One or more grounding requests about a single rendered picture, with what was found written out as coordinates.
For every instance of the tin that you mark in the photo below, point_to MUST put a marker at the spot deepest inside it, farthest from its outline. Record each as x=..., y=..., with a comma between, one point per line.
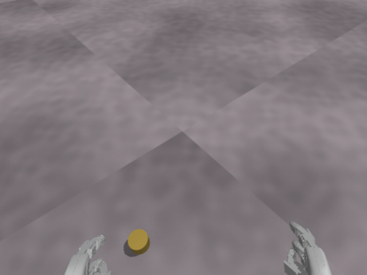
x=138, y=241

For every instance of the right robot hand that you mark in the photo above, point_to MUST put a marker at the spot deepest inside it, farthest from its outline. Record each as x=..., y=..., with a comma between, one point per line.
x=312, y=257

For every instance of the left robot hand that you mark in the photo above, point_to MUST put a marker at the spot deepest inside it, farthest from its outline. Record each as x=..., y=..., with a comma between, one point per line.
x=79, y=263

